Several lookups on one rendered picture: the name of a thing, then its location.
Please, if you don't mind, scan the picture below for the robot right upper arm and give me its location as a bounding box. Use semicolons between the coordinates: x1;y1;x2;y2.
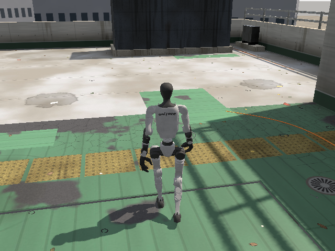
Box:
178;105;190;133

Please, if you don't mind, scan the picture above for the robot left hand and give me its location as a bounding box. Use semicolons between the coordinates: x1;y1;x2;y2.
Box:
140;156;152;172

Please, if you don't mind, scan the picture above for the robot left upper arm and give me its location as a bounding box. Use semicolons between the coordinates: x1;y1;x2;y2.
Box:
145;105;156;135

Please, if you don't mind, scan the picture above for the right robot forearm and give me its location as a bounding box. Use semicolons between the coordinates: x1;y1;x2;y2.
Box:
185;125;193;144

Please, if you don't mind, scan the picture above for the robot left shin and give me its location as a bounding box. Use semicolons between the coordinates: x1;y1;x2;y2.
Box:
153;169;162;201

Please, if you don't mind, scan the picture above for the humanoid robot head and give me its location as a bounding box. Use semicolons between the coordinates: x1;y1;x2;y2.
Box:
158;83;176;108

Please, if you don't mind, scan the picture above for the left robot forearm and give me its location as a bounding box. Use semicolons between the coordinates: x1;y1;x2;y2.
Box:
140;128;150;157

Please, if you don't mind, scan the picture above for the robot right hand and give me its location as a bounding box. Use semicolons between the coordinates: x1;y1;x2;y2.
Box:
181;142;193;152

